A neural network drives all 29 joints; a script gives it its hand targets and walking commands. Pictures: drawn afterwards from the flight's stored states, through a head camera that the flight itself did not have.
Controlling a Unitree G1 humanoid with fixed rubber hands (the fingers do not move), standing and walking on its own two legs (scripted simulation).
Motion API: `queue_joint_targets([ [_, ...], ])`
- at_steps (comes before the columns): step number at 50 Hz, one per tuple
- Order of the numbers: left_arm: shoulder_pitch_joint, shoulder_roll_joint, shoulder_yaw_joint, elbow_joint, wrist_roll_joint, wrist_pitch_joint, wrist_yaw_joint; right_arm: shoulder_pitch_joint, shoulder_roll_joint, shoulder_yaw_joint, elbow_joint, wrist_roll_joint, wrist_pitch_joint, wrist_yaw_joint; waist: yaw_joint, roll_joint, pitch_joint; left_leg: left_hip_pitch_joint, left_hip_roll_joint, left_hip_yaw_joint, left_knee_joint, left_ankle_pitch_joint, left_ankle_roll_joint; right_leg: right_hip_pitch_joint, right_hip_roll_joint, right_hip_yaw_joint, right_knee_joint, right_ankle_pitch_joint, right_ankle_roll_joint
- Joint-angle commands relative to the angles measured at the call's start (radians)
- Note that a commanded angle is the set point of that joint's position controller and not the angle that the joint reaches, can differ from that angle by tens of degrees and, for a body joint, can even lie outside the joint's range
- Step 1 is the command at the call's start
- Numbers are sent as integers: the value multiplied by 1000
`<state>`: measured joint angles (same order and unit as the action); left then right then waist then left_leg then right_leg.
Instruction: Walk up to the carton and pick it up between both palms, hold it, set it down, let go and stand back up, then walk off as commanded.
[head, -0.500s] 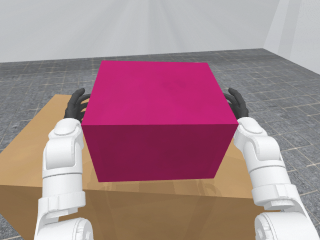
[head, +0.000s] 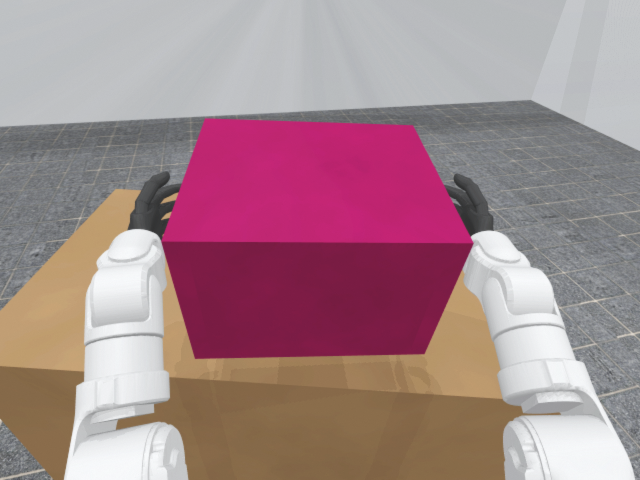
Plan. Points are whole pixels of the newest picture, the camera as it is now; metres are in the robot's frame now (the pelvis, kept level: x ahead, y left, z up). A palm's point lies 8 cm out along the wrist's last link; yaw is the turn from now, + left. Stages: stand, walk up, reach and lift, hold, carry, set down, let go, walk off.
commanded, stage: hold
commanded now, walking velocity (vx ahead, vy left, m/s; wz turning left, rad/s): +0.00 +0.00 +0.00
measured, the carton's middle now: (312, 233) +0.41 +0.01 +0.16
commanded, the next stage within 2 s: none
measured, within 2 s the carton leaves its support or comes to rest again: neither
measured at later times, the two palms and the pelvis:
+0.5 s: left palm (152, 237) +0.35 +0.20 +0.20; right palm (479, 238) +0.35 -0.19 +0.20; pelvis +0.00 +0.00 +0.00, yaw +0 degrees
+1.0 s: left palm (149, 238) +0.35 +0.21 +0.20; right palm (473, 236) +0.36 -0.18 +0.20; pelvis +0.00 +0.00 +0.00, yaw +0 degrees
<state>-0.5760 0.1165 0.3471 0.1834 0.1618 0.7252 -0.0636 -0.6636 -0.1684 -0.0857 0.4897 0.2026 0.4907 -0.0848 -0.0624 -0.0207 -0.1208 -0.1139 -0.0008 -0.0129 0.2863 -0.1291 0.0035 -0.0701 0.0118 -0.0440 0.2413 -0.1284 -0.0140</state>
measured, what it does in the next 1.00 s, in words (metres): stands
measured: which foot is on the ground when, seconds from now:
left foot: down 0.00-1.00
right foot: down 0.00-1.00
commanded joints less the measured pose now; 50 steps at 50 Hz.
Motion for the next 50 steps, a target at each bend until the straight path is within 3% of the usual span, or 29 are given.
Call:
queue_joint_targets([
  [1, -698, -480, -500, -232, -193, -68, -148, -777, 489, 341, -402, 142, -78, 161, -3, 50, -349, 79, -39, -1, -10, 186, -21, 126, 27, 35, 4, 208, 16],
  [4, -637, -480, -509, -208, -189, -59, -150, -713, 480, 344, -366, 133, -67, 147, -20, 70, -304, 84, -48, 5, 4, 247, -38, 147, 29, 32, 2, 283, 19],
  [8, -634, -462, -474, -198, -171, -50, -154, -705, 442, 328, -345, 118, -54, 153, -10, 49, -257, 63, -33, -2, -16, 176, -33, 123, 35, 32, -5, 175, 10],
  [12, -641, -464, -482, -237, -178, -43, -151, -689, 438, 330, -332, 133, -51, 169, -8, 56, -263, 95, -24, -7, -17, 210, -40, 102, 38, 25, -2, 186, 4],
  [13, -647, -477, -489, -269, -182, -52, -146, -719, 467, 341, -387, 146, -62, 171, 11, 63, -309, 92, -31, -6, -10, 255, -43, 127, 41, 22, 5, 219, 5],
  [14, -652, -470, -500, -249, -196, -51, -143, -699, 443, 325, -354, 139, -56, 169, -12, 75, -301, 99, -28, -7, -10, 233, -48, 116, 35, 33, -4, 216, 4],
  [16, -680, -484, -521, -266, -200, -62, -142, -717, 465, 344, -386, 127, -67, 167, -10, 58, -331, 109, -30, -2, 1, 244, -48, 119, 41, 24, 5, 216, 9],
  [18, -644, -479, -528, -332, -201, -61, -129, -703, 471, 385, -457, 163, -71, 168, 9, 60, -422, 158, -32, -3, 28, 350, -47, 151, 45, 24, 21, 326, 16],
  [19, -635, -470, -523, -327, -199, -58, -133, -690, 478, 395, -473, 165, -66, 164, 10, 48, -385, 138, -36, -12, 30, 343, -38, 154, 46, 34, 16, 331, 11],
  [20, -671, -454, -499, -207, -175, -59, -133, -721, 442, 342, -355, 132, -55, 165, -10, 57, -256, 66, -39, -11, -4, 183, -37, 96, 36, 34, -3, 181, 12],
  [22, -585, -452, -480, -235, -157, -36, -142, -693, 444, 355, -404, 141, -54, 164, 8, 43, -288, 100, -31, 2, -4, 240, -26, 124, 38, 33, -6, 240, 10],
  [24, -601, -439, -469, -185, -153, -31, -157, -648, 411, 311, -309, 119, -43, 161, -21, 63, -200, 52, -36, -3, -24, 147, -29, 107, 27, 38, -13, 175, 8],
  [25, -657, -446, -474, -244, -152, -39, -155, -668, 436, 318, -321, 124, -47, 165, -15, 66, -243, 73, -32, -5, -25, 178, -32, 108, 32, 32, -8, 182, 6],
  [28, -676, -469, -494, -248, -167, -49, -148, -704, 457, 327, -336, 120, -58, 171, -8, 75, -282, 73, -37, 1, -16, 181, -39, 126, 32, 34, -2, 189, 5],
  [30, -645, -448, -477, -229, -179, -53, -154, -738, 489, 364, -416, 145, -65, 159, 11, 20, -312, 55, -48, 6, -12, 204, -6, 162, 22, 47, 0, 266, 26],
  [31, -633, -435, -450, -189, -162, -52, -156, -752, 494, 354, -416, 136, -63, 157, 17, 7, -286, 38, -52, 9, -20, 165, -2, 153, 17, 45, -2, 243, 30],
  [32, -687, -461, -483, -200, -187, -65, -156, -769, 488, 344, -408, 125, -63, 157, -5, 10, -321, 30, -46, 0, -20, 151, -8, 160, 22, 41, 4, 240, 28],
  [33, -677, -448, -468, -198, -171, -66, -156, -714, 497, 354, -359, 122, -56, 155, 10, 22, -314, 34, -49, 5, -20, 150, -6, 154, 25, 40, -2, 206, 23],
  [37, -691, -469, -486, -211, -196, -72, -146, -787, 499, 359, -430, 123, -72, 162, 21, 36, -356, 67, -31, 2, -15, 157, -13, 111, 30, 35, 2, 182, 18],
  [40, -675, -458, -465, -162, -171, -57, -150, -709, 459, 319, -304, 107, -56, 161, -7, 50, -285, 70, -32, 5, -22, 113, -20, 86, 28, 31, -10, 140, 10],
  [41, -704, -419, -435, -127, -161, -66, -159, -725, 495, 311, -313, 83, -55, 159, 9, 8, -272, 25, -39, 13, -30, 74, 2, 101, 18, 43, -19, 114, 22],
  [42, -685, -435, -434, -108, -164, -63, -161, -731, 468, 292, -293, 85, -55, 162, -9, 19, -232, 4, -36, 12, -50, 26, -4, 94, 20, 32, -18, 73, 20],
  [43, -638, -442, -435, -136, -159, -56, -164, -712, 472, 315, -311, 98, -55, 161, 1, 8, -260, 34, -35, 8, -42, 88, -6, 110, 25, 31, -18, 125, 15],
  [44, -683, -471, -474, -171, -169, -62, -164, -695, 475, 301, -290, 93, -58, 160, -24, 56, -278, 47, -34, 8, -35, 109, -26, 114, 23, 33, -8, 142, 14],
  [45, -667, -486, -486, -204, -170, -56, -159, -707, 468, 308, -334, 114, -67, 157, -23, 80, -345, 85, -35, 8, -13, 179, -38, 144, 30, 27, 7, 218, 9],
  [47, -714, -505, -516, -210, -203, -67, -150, -756, 457, 288, -349, 115, -73, 160, -31, 97, -350, 98, -26, -5, -6, 181, -50, 105, 35, 25, 5, 182, 1],
  [48, -671, -478, -507, -178, -193, -57, -155, -705, 441, 294, -325, 99, -65, 158, -37, 77, -288, 68, -31, -2, -6, 198, -47, 131, 35, 28, -2, 221, 1],
  [49, -651, -475, -489, -209, -183, -58, -155, -734, 475, 337, -387, 133, -71, 157, 0, 55, -316, 88, -37, 4, 5, 243, -32, 145, 32, 33, 3, 265, 11],
  [50, -667, -477, -502, -249, -175, -61, -149, -703, 481, 336, -377, 132, -67, 154, -13, 72, -346, 92, -40, -3, 2, 255, -37, 160, 35, 28, 13, 276, 12],
])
